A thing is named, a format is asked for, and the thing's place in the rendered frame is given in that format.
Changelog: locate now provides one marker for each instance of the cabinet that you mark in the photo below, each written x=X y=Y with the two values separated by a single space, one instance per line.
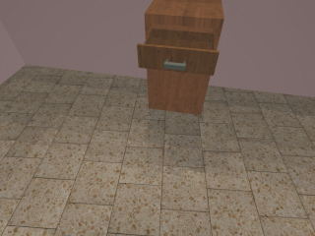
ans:
x=179 y=91

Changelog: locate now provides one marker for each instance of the drawer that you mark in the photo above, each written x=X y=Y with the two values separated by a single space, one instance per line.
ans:
x=197 y=49

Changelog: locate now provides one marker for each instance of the handle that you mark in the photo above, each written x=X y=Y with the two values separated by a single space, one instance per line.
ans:
x=174 y=66

